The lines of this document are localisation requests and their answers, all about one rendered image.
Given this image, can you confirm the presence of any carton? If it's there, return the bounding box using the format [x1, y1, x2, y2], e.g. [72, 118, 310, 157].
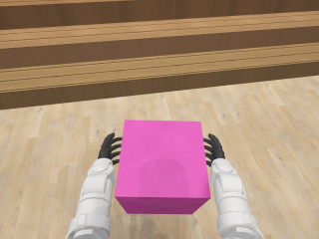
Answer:
[115, 119, 211, 215]

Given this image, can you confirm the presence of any robot right hand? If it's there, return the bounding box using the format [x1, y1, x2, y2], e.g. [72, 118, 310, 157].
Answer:
[203, 133, 225, 167]

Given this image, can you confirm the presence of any robot left hand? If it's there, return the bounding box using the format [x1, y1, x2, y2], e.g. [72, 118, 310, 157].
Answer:
[98, 132, 123, 165]

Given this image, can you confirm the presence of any robot left forearm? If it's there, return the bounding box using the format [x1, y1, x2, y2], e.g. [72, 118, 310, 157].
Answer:
[65, 157, 116, 239]

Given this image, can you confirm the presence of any robot right forearm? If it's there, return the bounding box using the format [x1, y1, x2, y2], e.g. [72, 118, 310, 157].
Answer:
[209, 158, 264, 239]

